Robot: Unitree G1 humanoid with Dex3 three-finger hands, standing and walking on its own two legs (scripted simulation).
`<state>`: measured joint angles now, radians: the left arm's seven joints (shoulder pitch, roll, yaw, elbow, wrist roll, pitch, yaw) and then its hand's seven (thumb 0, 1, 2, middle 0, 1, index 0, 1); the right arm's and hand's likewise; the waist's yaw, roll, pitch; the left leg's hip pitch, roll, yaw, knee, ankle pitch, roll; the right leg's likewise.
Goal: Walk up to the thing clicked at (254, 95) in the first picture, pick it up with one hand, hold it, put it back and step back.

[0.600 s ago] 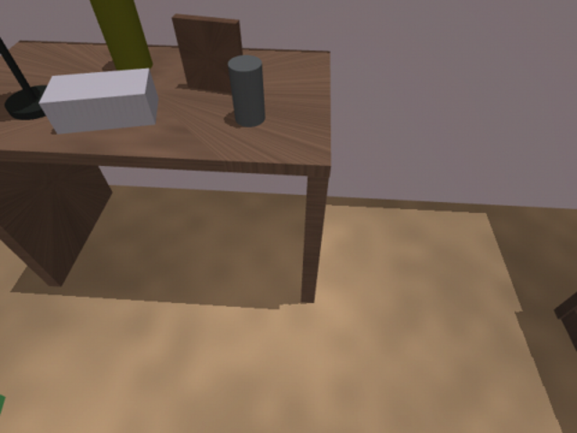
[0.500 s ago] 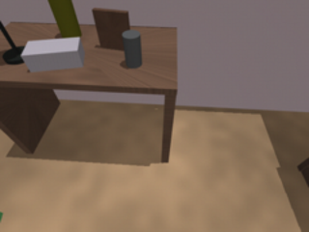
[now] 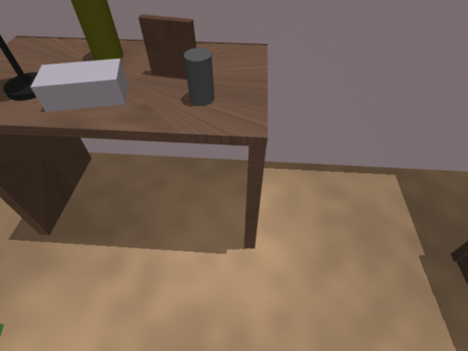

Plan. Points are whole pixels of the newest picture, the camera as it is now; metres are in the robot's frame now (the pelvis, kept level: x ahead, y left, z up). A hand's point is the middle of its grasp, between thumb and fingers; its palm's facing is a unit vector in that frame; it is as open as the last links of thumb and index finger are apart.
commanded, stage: stand
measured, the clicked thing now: (200, 78) +0.84 +0.14 +0.01
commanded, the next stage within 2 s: walk up in 0.52 s
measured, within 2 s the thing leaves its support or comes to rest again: neither
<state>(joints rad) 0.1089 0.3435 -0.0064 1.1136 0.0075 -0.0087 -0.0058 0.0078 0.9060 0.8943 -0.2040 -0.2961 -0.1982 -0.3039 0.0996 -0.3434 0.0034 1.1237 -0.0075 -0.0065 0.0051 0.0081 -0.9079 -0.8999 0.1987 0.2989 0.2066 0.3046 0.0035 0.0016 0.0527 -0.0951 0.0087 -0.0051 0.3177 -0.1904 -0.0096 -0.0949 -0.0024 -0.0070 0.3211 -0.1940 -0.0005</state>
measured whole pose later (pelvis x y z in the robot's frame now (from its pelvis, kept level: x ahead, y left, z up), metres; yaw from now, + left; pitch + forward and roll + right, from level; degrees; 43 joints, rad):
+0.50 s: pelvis +0.00 +0.00 +0.00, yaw +0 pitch -2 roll +0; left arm 0.12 0.35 0.00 1.11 0.01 -0.01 -0.01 0.01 0.91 0.89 -0.20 -0.30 -0.20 -0.30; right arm 0.11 -0.34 0.01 1.12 -0.01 -0.01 0.01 0.01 -0.91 -0.90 0.20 0.30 0.21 0.30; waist 0.00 0.00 0.05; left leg -0.09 0.01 -0.01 0.31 -0.19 -0.01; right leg -0.09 0.00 -0.01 0.31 -0.19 0.00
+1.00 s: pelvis +0.04 +0.13 -0.03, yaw +9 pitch -2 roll -1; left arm 0.25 0.48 0.07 0.95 0.00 -0.03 0.04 0.01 0.91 0.89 -0.20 -0.30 -0.20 -0.30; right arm 0.27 -0.38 -0.09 0.84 -0.04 0.05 0.11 0.01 -0.91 -0.90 0.20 0.30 0.21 0.30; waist -0.04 0.00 0.11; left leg -0.35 0.02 -0.01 0.67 -0.30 0.02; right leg -0.38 -0.08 -0.01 1.07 -0.55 -0.04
